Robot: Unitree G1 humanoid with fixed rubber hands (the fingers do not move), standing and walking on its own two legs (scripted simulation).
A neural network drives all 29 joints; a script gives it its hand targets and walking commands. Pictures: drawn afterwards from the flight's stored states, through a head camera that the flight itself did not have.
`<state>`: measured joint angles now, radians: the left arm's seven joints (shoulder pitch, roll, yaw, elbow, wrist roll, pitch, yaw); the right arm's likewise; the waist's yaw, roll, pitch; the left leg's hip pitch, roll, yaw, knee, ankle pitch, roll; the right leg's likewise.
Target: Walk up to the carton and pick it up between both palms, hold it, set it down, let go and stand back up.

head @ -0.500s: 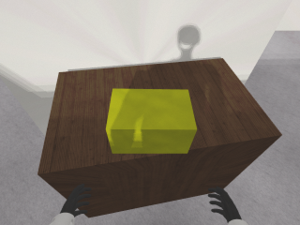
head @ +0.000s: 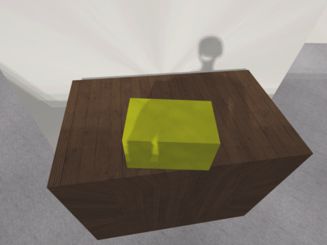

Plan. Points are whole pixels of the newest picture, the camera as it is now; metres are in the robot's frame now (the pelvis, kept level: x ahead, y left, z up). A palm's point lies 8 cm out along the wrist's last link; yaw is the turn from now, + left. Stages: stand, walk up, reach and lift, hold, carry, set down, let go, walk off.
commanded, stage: stand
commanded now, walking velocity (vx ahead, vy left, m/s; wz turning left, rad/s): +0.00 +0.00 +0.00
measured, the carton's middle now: (169, 134) +0.43 -0.01 -0.01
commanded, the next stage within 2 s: none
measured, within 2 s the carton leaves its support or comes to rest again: neither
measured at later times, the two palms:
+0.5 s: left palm out of the picture -0.07 +0.22 -0.15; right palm out of the picture -0.06 -0.19 -0.14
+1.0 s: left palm out of the picture -0.10 +0.20 -0.15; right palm out of the picture -0.09 -0.20 -0.15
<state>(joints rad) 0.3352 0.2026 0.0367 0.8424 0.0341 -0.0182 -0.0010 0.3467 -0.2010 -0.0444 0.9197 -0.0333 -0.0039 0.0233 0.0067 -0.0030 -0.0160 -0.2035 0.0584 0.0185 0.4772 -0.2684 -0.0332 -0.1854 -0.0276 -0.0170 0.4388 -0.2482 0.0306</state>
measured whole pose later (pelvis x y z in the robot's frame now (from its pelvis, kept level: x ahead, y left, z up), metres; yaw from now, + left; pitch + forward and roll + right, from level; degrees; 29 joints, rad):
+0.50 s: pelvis -0.02 +0.01 +0.00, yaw +1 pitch -1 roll +0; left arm 0.37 0.12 0.01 1.13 0.02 -0.01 0.03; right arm 0.39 -0.11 -0.02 1.10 -0.02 -0.01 -0.02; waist 0.00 -0.01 -0.02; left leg -0.20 0.02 0.02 0.44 -0.22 -0.01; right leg -0.18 -0.06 -0.02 0.41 -0.21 0.05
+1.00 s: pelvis -0.04 +0.00 +0.00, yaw +1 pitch -2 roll +0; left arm 0.39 0.09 0.01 1.17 0.02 0.00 0.03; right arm 0.39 -0.10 -0.01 1.13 -0.02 0.01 -0.03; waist 0.00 0.01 -0.01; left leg -0.25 0.03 0.00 0.46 -0.19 -0.02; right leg -0.23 -0.05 -0.03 0.44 -0.19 0.04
